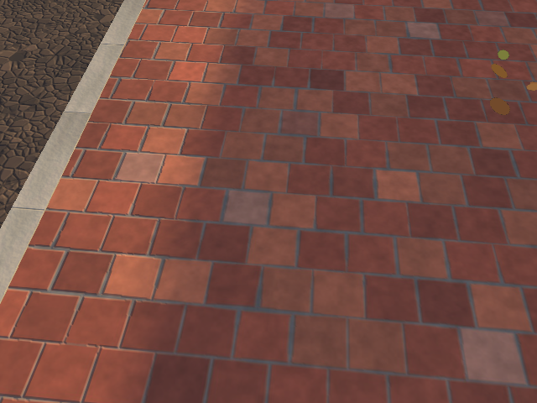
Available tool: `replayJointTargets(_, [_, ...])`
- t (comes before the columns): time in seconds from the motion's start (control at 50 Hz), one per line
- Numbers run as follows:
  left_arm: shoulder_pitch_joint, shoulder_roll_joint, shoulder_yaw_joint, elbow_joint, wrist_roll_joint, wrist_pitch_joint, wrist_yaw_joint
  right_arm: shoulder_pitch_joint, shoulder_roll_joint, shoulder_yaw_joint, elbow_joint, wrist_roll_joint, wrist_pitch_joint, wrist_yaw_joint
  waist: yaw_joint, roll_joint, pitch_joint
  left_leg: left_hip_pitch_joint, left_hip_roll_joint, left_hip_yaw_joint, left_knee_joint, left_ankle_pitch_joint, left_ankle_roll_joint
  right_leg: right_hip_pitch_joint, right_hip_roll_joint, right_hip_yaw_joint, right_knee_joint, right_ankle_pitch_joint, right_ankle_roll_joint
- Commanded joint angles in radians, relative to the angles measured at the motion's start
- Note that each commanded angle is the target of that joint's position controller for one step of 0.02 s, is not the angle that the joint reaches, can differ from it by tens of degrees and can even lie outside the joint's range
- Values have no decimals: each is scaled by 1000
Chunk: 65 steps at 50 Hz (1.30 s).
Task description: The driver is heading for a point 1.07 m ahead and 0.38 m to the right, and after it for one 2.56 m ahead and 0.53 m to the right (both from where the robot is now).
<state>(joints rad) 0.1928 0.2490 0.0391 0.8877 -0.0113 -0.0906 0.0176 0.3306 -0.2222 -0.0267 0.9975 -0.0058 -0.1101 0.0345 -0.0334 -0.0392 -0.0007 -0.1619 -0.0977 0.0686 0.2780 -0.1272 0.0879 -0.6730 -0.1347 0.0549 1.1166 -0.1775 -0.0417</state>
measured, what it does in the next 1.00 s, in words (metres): walks ahead: right foot, then left foot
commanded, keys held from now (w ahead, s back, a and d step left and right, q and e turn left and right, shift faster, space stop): w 0.62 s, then w+e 0.38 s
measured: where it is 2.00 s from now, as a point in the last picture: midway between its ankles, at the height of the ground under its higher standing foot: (343, 242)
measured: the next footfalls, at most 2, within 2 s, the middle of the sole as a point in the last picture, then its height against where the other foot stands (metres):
right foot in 0.30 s outside the picture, level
left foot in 0.86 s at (244, 354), level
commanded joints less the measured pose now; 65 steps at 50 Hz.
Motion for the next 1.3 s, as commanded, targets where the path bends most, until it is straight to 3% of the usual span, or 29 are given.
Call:
replayJointTargets(0.02, [20,48,14,-43,11,1,5,-34,-138,-23,-57,3,-14,-21,41,65,57,-82,290,-218,-195,71,170,-38,-37,6,-145,159,25])
replayJointTargets(0.08, [-99,33,9,-75,5,-8,-4,26,-154,-25,-45,14,-4,-33,-2,73,57,-18,272,-174,-184,93,134,-16,-3,-24,-365,278,30])
replayJointTargets(0.16, [-218,31,2,-112,-8,-13,-26,98,-167,-29,-18,24,10,-35,-48,86,80,88,299,-165,-146,71,122,2,32,-48,-514,263,33])
replayJointTargets(0.24, [-229,61,7,-140,-11,-29,-51,104,-182,-39,-6,26,30,-40,-22,107,74,198,355,-189,-53,141,99,56,58,-52,-602,120,-14])
replayJointTargets(0.28, [-54,114,37,-95,-9,-35,-50,61,-183,-38,-17,22,40,-40,80,116,-26,182,308,-142,150,433,64,309,118,-102,-641,86,-55])
replayJointTargets(0.3, [148,180,65,-40,-5,-37,-42,50,-149,-23,-35,9,40,-40,159,79,-162,51,248,-90,401,427,30,598,60,-36,-613,112,-104])
replayJointTargets(0.32, [300,291,93,-11,14,-30,-38,147,-43,10,-53,6,21,-31,154,-144,-325,-372,94,-11,819,83,-49,1030,-201,378,-643,8,-252])
replayJointTargets(0.34, [323,236,76,-3,11,-26,-41,160,-44,14,-40,18,-7,-26,153,-228,-401,-543,38,-155,1003,-421,-47,1099,-281,687,-801,-77,-301])
replayJointTargets(0.36, [243,168,53,-15,6,-29,-41,71,-152,-15,-64,46,-23,-22,140,-156,-263,-630,105,-196,1080,-374,-22,986,-246,569,-815,-98,-244])
replayJointTargets(0.38, [140,132,39,-40,4,-27,-41,-3,-167,-19,-88,50,-27,-24,109,-88,-162,-624,164,-161,1054,-277,-12,831,-211,416,-832,-24,-210])
replayJointTargets(0.4, [65,100,29,-52,8,-26,-46,-42,-156,-23,-93,36,-22,-31,78,-17,-93,-580,201,-143,990,-199,-15,687,-166,312,-873,52,-193])
replayJointTargets(0.44, [25,64,18,-45,17,-30,-56,-11,-115,-28,-85,23,8,-37,23,-42,-45,-466,242,-142,898,-118,-24,537,-100,191,-939,116,-172])
replayJointTargets(0.48, [59,82,24,-19,16,-36,-54,5,-87,-27,-81,21,28,-40,5,-34,-21,-459,243,-127,856,-78,-39,496,-81,122,-969,209,-186])
replayJointTargets(0.56, [132,111,31,17,15,-27,-31,-141,-89,-34,-133,10,31,-42,31,-12,22,-579,247,-121,654,90,-67,545,-77,64,-993,295,-184])
replayJointTargets(0.62, [169,121,30,32,9,-19,-19,-249,-71,-29,-163,13,24,-33,61,-20,43,-552,223,-97,468,216,-68,559,-55,18,-1008,255,-160])
replayJointTargets(0.74, [265,135,39,76,-9,3,-6,-424,-80,-24,-227,23,0,-8,102,-21,97,-534,177,-102,260,188,-66,676,-96,79,-943,200,-158])
replayJointTargets(0.8, [240,153,51,72,-11,15,2,-376,-118,-37,-224,24,-17,1,55,-47,64,-392,148,-98,209,100,-48,692,-116,119,-863,267,-135])
replayJointTargets(0.82, [217,157,52,65,-10,19,2,-303,-142,-50,-206,23,-21,-2,10,-56,22,-274,123,-75,192,70,-34,679,-95,112,-785,382,-120])
replayJointTargets(0.84, [201,134,44,54,-2,22,0,-148,-187,-74,-161,22,-23,-10,-59,-44,-78,-52,120,-69,194,70,-7,620,-35,77,-614,457,-93])
replayJointTargets(0.86, [189,90,27,19,13,22,-2,40,-263,-94,-132,5,-24,-21,-124,53,-244,262,297,-248,225,57,55,424,46,21,-303,239,-54])
replayJointTargets(0.88, [324,-51,-9,4,-4,2,-7,102,-330,-109,-115,-4,-14,-19,-57,354,-385,593,533,-690,120,-94,200,36,200,-21,40,-342,7])
replayJointTargets(0.9, [299,58,14,19,-29,-11,-8,79,-223,-82,-129,0,-13,-19,-76,291,-371,550,518,-774,45,-206,186,-59,150,101,187,-401,0])
replayJointTargets(0.92, [209,123,34,-7,-43,-14,-5,-1,-164,-65,-145,7,-15,-24,-69,219,-223,415,492,-605,32,-189,133,-115,105,86,214,-317,-10])
replayJointTargets(0.96, [126,110,46,-21,-21,0,5,-125,-104,-47,-150,4,-13,-20,-16,98,-70,134,403,-372,-39,-53,74,-32,27,58,133,-165,-15])
replayJointTargets(0.98, [164,79,49,-24,-22,13,2,-145,-104,-46,-144,-7,-15,-21,25,162,-56,65,397,-306,-71,-24,79,25,-1,64,107,-123,-12])
replayJointTargets(1.02, [173,42,48,-32,-24,38,-3,-149,-99,-51,-128,-4,-20,-23,43,153,-17,-6,380,-211,-122,31,92,53,-16,49,78,-98,-8])
replayJointTargets(1.06, [127,43,53,-59,-20,54,-1,-143,-126,-61,-116,-6,-24,-30,48,112,13,-14,382,-143,-145,98,101,2,-21,53,36,-41,-3])
replayJointTargets(1.2, [-81,30,43,-142,-8,48,-38,-85,-182,-77,-96,-2,-4,-55,-7,79,63,68,368,53,-158,163,75,-33,-1,-20,-304,214,6])
replayJointTargets(1.3, [-202,40,38,-217,-12,52,-68,-27,-216,-90,-77,21,26,-55,-37,89,101,220,412,110,-90,232,49,-43,25,-92,-435,106,-29])
Over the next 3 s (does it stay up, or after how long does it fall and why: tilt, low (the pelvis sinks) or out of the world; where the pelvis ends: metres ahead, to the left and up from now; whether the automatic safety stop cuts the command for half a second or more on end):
stays up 1.08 -0.25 0.00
